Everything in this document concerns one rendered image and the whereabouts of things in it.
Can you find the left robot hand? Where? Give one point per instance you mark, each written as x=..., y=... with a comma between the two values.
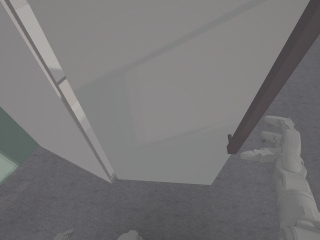
x=67, y=235

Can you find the right robot hand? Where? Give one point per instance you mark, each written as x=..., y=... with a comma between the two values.
x=289, y=141

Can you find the handle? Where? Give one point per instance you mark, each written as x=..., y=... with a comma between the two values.
x=299, y=42

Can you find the robot left shin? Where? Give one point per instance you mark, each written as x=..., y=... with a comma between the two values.
x=133, y=231

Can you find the right robot forearm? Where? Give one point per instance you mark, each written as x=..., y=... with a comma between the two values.
x=296, y=203

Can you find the fridge door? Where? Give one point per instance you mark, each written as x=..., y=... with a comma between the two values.
x=164, y=82

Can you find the robot right upper arm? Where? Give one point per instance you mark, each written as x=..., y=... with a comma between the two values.
x=295, y=233

